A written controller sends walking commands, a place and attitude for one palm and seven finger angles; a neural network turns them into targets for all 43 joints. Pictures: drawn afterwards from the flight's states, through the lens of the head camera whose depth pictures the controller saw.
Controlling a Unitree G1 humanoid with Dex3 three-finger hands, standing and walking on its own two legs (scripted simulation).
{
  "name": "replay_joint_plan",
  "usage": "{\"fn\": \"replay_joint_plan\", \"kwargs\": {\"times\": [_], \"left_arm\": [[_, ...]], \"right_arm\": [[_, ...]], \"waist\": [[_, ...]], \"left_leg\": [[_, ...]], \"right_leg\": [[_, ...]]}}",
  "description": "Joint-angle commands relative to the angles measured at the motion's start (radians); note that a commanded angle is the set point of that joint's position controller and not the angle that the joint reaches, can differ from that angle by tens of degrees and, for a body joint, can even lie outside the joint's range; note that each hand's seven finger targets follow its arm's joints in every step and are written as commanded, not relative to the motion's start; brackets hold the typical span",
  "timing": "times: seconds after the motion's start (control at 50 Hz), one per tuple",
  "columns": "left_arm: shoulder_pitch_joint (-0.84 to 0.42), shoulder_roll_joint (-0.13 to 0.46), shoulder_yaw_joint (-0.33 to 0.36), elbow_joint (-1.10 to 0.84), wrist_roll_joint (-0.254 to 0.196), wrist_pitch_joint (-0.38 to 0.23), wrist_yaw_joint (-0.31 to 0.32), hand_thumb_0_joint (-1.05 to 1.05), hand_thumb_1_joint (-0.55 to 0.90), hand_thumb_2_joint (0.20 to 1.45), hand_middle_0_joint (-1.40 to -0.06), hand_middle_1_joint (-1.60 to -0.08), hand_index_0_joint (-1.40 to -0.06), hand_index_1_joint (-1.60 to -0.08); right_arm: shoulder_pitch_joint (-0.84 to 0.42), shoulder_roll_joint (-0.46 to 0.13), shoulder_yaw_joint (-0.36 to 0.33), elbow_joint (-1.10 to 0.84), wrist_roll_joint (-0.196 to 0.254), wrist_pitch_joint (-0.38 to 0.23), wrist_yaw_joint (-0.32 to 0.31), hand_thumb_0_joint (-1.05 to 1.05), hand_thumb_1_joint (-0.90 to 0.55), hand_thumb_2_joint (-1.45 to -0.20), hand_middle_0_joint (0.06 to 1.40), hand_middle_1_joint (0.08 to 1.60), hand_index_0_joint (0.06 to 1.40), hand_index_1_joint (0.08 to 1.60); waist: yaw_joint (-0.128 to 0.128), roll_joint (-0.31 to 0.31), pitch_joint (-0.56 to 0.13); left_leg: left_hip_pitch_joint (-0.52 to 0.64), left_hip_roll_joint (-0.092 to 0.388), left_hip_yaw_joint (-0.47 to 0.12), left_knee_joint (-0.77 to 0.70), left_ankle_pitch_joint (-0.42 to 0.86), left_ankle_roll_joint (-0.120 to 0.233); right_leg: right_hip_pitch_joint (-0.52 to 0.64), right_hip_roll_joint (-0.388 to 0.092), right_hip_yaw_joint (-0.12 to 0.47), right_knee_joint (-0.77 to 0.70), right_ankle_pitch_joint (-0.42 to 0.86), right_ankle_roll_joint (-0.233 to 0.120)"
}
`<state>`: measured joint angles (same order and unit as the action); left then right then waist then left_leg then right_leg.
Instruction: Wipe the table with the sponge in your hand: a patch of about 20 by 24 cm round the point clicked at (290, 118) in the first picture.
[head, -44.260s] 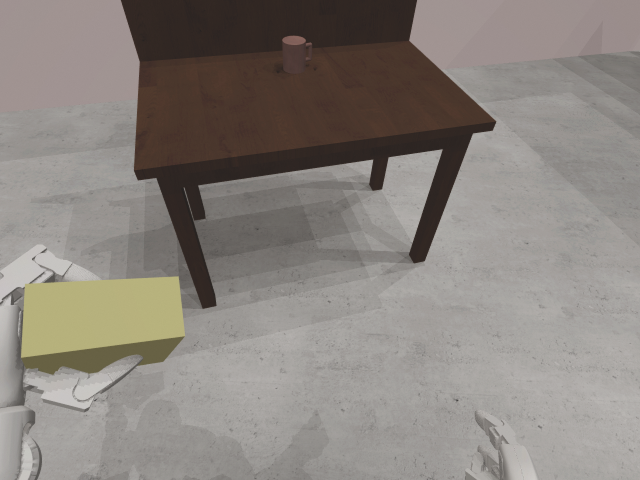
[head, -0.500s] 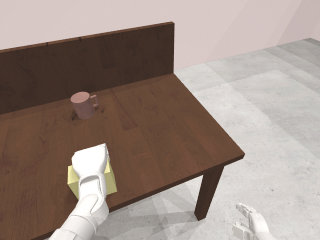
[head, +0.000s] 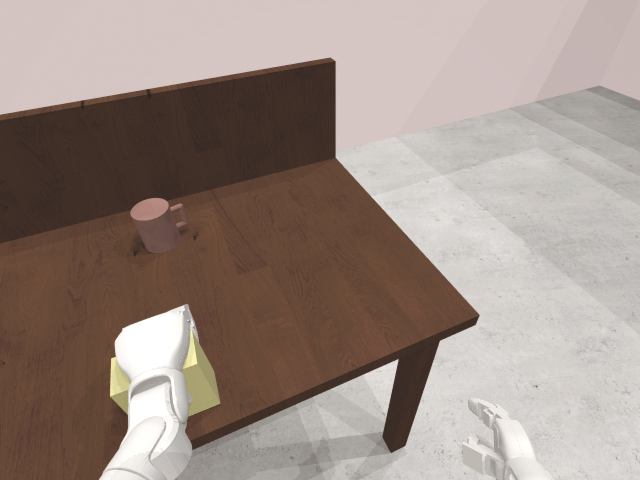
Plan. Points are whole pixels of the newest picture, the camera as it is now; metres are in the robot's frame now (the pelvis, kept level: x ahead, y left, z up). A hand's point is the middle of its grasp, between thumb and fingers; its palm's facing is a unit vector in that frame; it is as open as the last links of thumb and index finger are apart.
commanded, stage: slide back across to the middle lane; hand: left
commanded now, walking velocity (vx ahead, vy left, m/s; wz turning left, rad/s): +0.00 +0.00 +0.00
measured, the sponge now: (173, 388) +0.25 +0.25 -0.05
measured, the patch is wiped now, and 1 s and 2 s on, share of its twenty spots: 1.00 1.00 1.00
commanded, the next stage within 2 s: wipe forward along the middle lane in 0.24 s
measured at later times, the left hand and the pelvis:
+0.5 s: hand (129, 386) +0.23 +0.29 +0.00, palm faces -0.07 -0.11 -0.99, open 9.8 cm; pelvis +0.00 +0.00 +0.00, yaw +1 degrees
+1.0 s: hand (128, 355) +0.27 +0.31 -0.01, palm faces -0.13 -0.02 -0.99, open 9.9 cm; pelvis -0.04 -0.01 -0.02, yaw +1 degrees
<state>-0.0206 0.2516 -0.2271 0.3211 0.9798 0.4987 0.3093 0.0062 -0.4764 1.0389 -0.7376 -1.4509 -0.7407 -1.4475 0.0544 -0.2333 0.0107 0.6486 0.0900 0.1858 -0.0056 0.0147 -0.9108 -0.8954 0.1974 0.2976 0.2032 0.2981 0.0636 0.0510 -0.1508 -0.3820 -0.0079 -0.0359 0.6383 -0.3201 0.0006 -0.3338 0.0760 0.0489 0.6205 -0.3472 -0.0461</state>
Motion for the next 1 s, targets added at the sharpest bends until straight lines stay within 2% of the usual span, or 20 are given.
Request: {"fn": "replay_joint_plan", "kwargs": {"times": [0.0,0.02,0.04,0.08,0.12,0.18,0.22,0.24,0.32,0.34,0.42,0.5,0.58,0.66,0.72,0.76,0.82,0.9,0.92,0.98], "left_arm": [[0.037,0.158,0.104,-0.082,0.0,0.028,-0.022,0.0,0.1,1.3,-1.2,-1.6,-1.2,-1.6],[0.052,0.195,0.144,-0.089,0.0,0.023,-0.022,0.0,0.1,1.3,-1.2,-1.6,-1.2,-1.6],[0.065,0.162,0.11,-0.107,-0.006,0.02,-0.028,0.0,0.1,1.3,-1.2,-1.6,-1.2,-1.6],[0.059,0.192,0.139,-0.118,-0.008,0.008,-0.031,0.0,0.1,1.3,-1.2,-1.6,-1.2,-1.6],[0.076,0.259,0.207,-0.117,-0.01,-0.002,-0.036,0.0,0.1,1.3,-1.2,-1.6,-1.2,-1.6],[0.055,0.219,0.165,-0.124,-0.002,-0.02,-0.046,0.0,0.1,1.3,-1.2,-1.6,-1.2,-1.6],[0.095,0.281,0.236,-0.121,-0.003,-0.043,-0.046,0.0,0.1,1.3,-1.2,-1.6,-1.2,-1.6],[0.108,0.244,0.201,-0.135,-0.01,-0.054,-0.051,0.0,0.1,1.3,-1.2,-1.6,-1.2,-1.6],[0.071,0.273,0.231,-0.112,0.013,-0.09,-0.054,0.0,0.1,1.3,-1.2,-1.6,-1.2,-1.6],[0.051,0.225,0.182,-0.122,0.009,-0.098,-0.055,0.0,0.1,1.3,-1.2,-1.6,-1.2,-1.6],[-0.041,0.283,0.234,-0.052,0.037,-0.121,-0.043,0.0,0.1,1.3,-1.2,-1.6,-1.2,-1.6],[-0.154,0.284,0.218,0.027,0.063,-0.143,-0.035,0.0,0.1,1.3,-1.2,-1.6,-1.2,-1.6],[-0.224,0.303,0.239,0.094,0.078,-0.167,-0.023,0.0,0.1,1.3,-1.2,-1.6,-1.2,-1.6],[-0.328,0.306,0.227,0.175,0.075,-0.185,-0.015,0.0,0.1,1.3,-1.2,-1.6,-1.2,-1.6],[-0.342,0.34,0.266,0.231,0.071,-0.194,-0.007,0.0,0.1,1.3,-1.2,-1.6,-1.2,-1.6],[-0.372,0.319,0.241,0.265,0.065,-0.203,-0.004,0.0,0.1,1.3,-1.2,-1.6,-1.2,-1.6],[-0.411,0.399,0.299,0.343,0.062,-0.218,-0.003,0.0,0.1,1.3,-1.2,-1.6,-1.2,-1.6],[-0.506,0.405,0.272,0.404,0.077,-0.248,-0.005,0.0,0.1,1.3,-1.2,-1.6,-1.2,-1.6],[-0.503,0.452,0.315,0.42,0.077,-0.254,-0.005,0.0,0.1,1.3,-1.2,-1.6,-1.2,-1.6],[-0.546,0.416,0.275,0.452,0.079,-0.281,-0.002,0.0,0.1,1.3,-1.2,-1.6,-1.2,-1.6]], "right_arm": [[-0.226,-0.104,-0.029,-0.186,-0.001,-0.067,0.002,0.0,-0.9,-0.9,0.2,0.3,0.2,0.3],[-0.228,-0.111,-0.031,-0.179,-0.003,-0.071,0.003,0.0,-0.9,-0.9,0.2,0.3,0.2,0.3],[-0.224,-0.104,-0.028,-0.185,-0.003,-0.072,0.002,0.0,-0.9,-0.9,0.2,0.3,0.2,0.3],[-0.219,-0.109,-0.03,-0.18,-0.006,-0.078,-0.001,0.0,-0.9,-0.9,0.2,0.3,0.2,0.3],[-0.225,-0.119,-0.032,-0.167,-0.008,-0.083,-0.008,0.0,-0.9,-0.9,0.2,0.3,0.2,0.3],[-0.22,-0.112,-0.032,-0.167,-0.011,-0.091,-0.013,0.0,-0.9,-0.9,0.2,0.3,0.2,0.3],[-0.213,-0.121,-0.039,-0.158,-0.015,-0.099,-0.017,0.0,-0.9,-0.9,0.2,0.3,0.2,0.3],[-0.206,-0.114,-0.037,-0.167,-0.016,-0.101,-0.019,0.0,-0.9,-0.9,0.2,0.3,0.2,0.3],[-0.198,-0.125,-0.044,-0.144,-0.023,-0.114,-0.023,0.0,-0.9,-0.9,0.2,0.3,0.2,0.3],[-0.187,-0.119,-0.045,-0.157,-0.024,-0.114,-0.026,0.0,-0.9,-0.9,0.2,0.3,0.2,0.3],[-0.166,-0.131,-0.051,-0.127,-0.029,-0.12,-0.034,0.0,-0.9,-0.9,0.2,0.3,0.2,0.3],[-0.14,-0.131,-0.053,-0.113,-0.029,-0.119,-0.046,0.0,-0.9,-0.9,0.2,0.3,0.2,0.3],[-0.112,-0.135,-0.058,-0.103,-0.028,-0.118,-0.055,0.0,-0.9,-0.9,0.2,0.3,0.2,0.3],[-0.076,-0.139,-0.061,-0.096,-0.024,-0.116,-0.063,0.0,-0.9,-0.9,0.2,0.3,0.2,0.3],[-0.066,-0.145,-0.063,-0.091,-0.024,-0.114,-0.065,0.0,-0.9,-0.9,0.2,0.3,0.2,0.3],[-0.043,-0.142,-0.064,-0.091,-0.021,-0.114,-0.066,0.0,-0.9,-0.9,0.2,0.3,0.2,0.3],[-0.019,-0.154,-0.062,-0.08,-0.022,-0.112,-0.067,0.0,-0.9,-0.9,0.2,0.3,0.2,0.3],[0.019,-0.153,-0.063,-0.08,-0.021,-0.111,-0.066,0.0,-0.9,-0.9,0.2,0.3,0.2,0.3],[0.023,-0.156,-0.063,-0.082,-0.021,-0.11,-0.065,0.0,-0.9,-0.9,0.2,0.3,0.2,0.3],[0.053,-0.153,-0.066,-0.083,-0.02,-0.114,-0.062,0.0,-0.9,-0.9,0.2,0.3,0.2,0.3]], "waist": [[0.042,-0.092,-0.076],[0.051,-0.08,-0.075],[0.043,-0.083,-0.073],[0.035,-0.103,-0.067],[0.048,-0.103,-0.061],[0.032,-0.091,-0.04],[0.049,-0.079,-0.061],[0.04,-0.07,-0.076],[0.034,-0.069,-0.042],[0.016,-0.063,-0.037],[0.018,-0.067,-0.033],[-0.007,-0.11,-0.035],[-0.008,-0.127,-0.071],[-0.037,-0.151,-0.056],[-0.025,-0.144,-0.075],[-0.039,-0.152,-0.083],[-0.041,-0.159,-0.078],[-0.067,-0.139,-0.065],[-0.052,-0.131,-0.067],[-0.07,-0.14,-0.084]], "left_leg": [[0.062,-0.044,-0.005,-0.063,0.233,0.033],[0.072,-0.043,-0.013,-0.064,0.243,0.032],[0.072,-0.044,-0.006,-0.067,0.241,0.035],[0.074,-0.045,-0.005,-0.065,0.244,0.035],[0.086,-0.047,-0.013,-0.066,0.241,0.034],[0.088,-0.047,-0.008,-0.073,0.231,0.038],[0.098,-0.049,-0.014,-0.068,0.243,0.037],[0.093,-0.048,-0.005,-0.07,0.238,0.04],[0.095,-0.046,-0.021,-0.069,0.234,0.039],[0.082,-0.044,-0.013,-0.072,0.212,0.044],[0.067,-0.044,-0.021,-0.071,0.177,0.042],[0.027,-0.044,-0.015,-0.056,0.133,0.044],[-0.008,-0.043,-0.014,-0.038,0.102,0.045],[-0.056,-0.038,-0.01,-0.019,0.04,0.047],[-0.088,-0.038,-0.011,-0.009,0.023,0.045],[-0.106,-0.035,-0.001,0.009,0.011,0.047],[-0.163,-0.036,-0.004,0.027,-0.019,0.048],[-0.213,-0.035,0.006,0.059,-0.057,0.053],[-0.23,-0.038,-0.002,0.055,-0.065,0.051],[-0.252,-0.033,0.004,0.077,-0.084,0.053]], "right_leg": [[0.091,-0.02,0.043,-0.106,0.41,-0.034],[0.089,-0.016,0.055,-0.111,0.418,-0.04],[0.101,-0.021,0.044,-0.109,0.429,-0.034],[0.105,-0.022,0.059,-0.115,0.461,-0.032],[0.106,-0.022,0.082,-0.131,0.46,-0.035],[0.09,-0.022,0.072,-0.14,0.426,-0.031],[0.102,-0.021,0.086,-0.14,0.443,-0.037],[0.114,-0.026,0.067,-0.131,0.455,-0.031],[0.064,-0.018,0.078,-0.146,0.403,-0.038],[0.055,-0.018,0.058,-0.142,0.374,-0.032],[0.01,-0.011,0.06,-0.148,0.29,-0.038],[-0.027,-0.014,0.045,-0.136,0.233,-0.03],[-0.051,-0.014,0.035,-0.115,0.191,-0.027],[-0.109,-0.011,0.029,-0.105,0.108,-0.021],[-0.118,-0.011,0.04,-0.099,0.088,-0.022],[-0.13,-0.016,0.025,-0.089,0.077,-0.013],[-0.144,-0.013,0.053,-0.089,0.041,-0.013],[-0.184,-0.022,0.049,-0.08,-0.016,-0.004],[-0.181,-0.015,0.063,-0.083,-0.038,-0.011],[-0.207,-0.021,0.044,-0.072,-0.069,-0.003]]}}
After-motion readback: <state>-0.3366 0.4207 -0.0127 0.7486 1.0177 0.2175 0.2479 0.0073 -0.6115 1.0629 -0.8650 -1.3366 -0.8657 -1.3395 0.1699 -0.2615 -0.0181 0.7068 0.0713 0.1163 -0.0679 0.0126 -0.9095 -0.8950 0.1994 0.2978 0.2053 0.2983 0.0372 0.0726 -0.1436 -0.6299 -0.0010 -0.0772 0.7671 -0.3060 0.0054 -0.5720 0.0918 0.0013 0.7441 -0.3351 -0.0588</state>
